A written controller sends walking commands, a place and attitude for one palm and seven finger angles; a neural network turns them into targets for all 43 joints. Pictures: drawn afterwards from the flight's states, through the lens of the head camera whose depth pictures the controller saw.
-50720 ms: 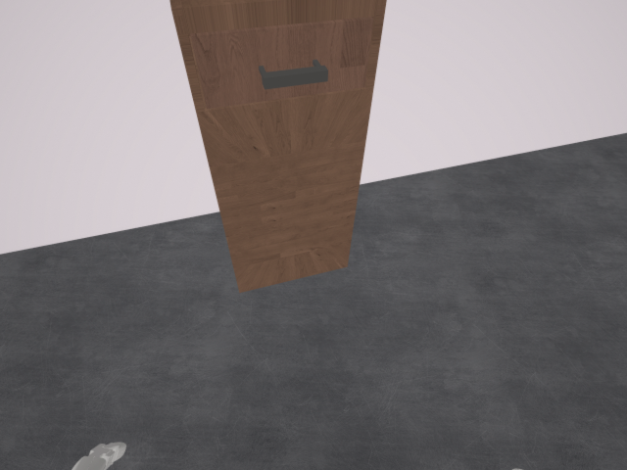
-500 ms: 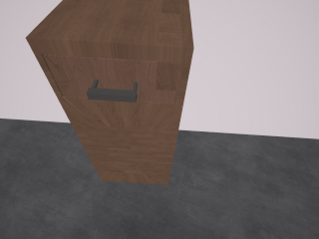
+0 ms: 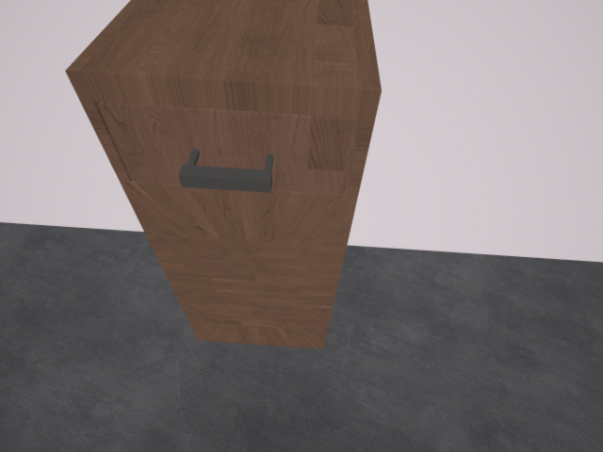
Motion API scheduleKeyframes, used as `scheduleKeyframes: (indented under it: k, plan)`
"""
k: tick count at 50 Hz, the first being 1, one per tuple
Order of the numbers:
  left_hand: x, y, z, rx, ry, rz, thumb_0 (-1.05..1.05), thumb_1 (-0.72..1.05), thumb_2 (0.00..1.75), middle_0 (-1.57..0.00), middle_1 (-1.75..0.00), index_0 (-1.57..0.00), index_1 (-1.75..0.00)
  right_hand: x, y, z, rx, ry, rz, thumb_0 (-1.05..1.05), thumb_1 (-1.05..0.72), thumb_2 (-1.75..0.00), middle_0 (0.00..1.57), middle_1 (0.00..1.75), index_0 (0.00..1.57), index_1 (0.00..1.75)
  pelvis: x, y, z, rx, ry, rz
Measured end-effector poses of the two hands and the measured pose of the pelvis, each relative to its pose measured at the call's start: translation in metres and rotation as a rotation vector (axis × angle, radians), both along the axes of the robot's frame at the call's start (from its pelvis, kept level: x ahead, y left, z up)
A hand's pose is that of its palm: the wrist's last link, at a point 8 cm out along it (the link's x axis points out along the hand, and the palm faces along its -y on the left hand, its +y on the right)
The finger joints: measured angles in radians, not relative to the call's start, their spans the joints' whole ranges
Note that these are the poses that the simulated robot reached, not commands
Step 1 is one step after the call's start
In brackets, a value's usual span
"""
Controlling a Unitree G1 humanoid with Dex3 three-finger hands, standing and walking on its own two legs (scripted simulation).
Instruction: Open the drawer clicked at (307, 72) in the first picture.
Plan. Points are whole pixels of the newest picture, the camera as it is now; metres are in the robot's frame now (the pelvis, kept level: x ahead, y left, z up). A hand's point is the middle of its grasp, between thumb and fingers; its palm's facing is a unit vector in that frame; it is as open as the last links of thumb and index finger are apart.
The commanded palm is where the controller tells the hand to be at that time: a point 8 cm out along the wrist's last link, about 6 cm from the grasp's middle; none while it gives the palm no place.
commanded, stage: come to a stop and stand still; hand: left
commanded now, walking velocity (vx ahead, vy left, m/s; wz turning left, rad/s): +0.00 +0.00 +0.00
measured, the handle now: (229, 168) +0.51 +0.15 +0.07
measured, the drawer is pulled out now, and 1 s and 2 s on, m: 0.00 0.00 0.00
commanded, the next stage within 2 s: look again from close up in 0.12 s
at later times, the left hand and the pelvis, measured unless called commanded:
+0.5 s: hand out of the picture +0.00 +0.21 -0.17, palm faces +0.00 -0.96 -0.26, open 7.4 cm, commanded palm none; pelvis -0.02 +0.02 -0.01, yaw -1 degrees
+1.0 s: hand (161, 438) +0.15 +0.19 -0.06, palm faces -0.02 -0.76 -0.65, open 7.6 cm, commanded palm +0.09 +0.22 -0.04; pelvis -0.04 -0.01 -0.01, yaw -1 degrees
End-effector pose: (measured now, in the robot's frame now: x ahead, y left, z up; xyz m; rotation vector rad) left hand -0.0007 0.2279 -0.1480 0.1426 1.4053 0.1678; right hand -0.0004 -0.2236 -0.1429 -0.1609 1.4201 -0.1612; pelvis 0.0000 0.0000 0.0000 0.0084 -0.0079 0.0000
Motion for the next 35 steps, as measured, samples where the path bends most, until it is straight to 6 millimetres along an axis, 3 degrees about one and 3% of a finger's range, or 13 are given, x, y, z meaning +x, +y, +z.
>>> scheduleKeyframes:
  k: [12, 22, 35]
  plan:
    - [-0.013, 0.008, 0.0, 0.009, 0.015, -0.006, 0.0, 0.91, 0.9, -0.2, -0.3, -0.2, -0.3, 0.007, -0.004, 0.003, -0.017, -0.033, 0.015, 0.0, -0.91, -0.9, 0.2, 0.3, 0.2, 0.3, -0.006, 0.005, 0.0, -0.006, 0.004, -0.002]
    - [-0.006, 0.022, 0.006, 0.061, -0.047, -0.042, 0.0, 0.91, 0.9, -0.2, -0.3, -0.2, -0.3, 0.017, 0.008, -0.016, 0.023, -0.141, 0.032, 0.0, -0.92, -0.9, 0.2, 0.3, 0.2, 0.3, -0.018, 0.016, -0.01, -0.009, -0.004, -0.012]
    - [-0.001, 0.012, 0.008, 0.049, -0.062, -0.069, 0.0, 0.91, 0.9, -0.2, -0.3, -0.2, -0.3, -0.007, 0.0, -0.013, 0.036, -0.101, 0.019, 0.01, -0.92, -0.9, 0.2, 0.3, 0.2, 0.3, -0.024, 0.005, -0.007, 0.01, -0.001, -0.03]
